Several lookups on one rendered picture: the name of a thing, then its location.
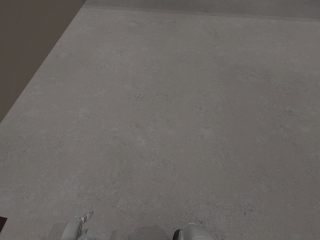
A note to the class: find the robot right shin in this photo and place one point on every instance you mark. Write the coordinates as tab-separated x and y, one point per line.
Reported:
189	224

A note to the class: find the robot right thigh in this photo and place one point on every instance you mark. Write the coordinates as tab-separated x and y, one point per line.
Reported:
194	232

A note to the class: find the left robot hand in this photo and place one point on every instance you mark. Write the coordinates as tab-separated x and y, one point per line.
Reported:
74	227

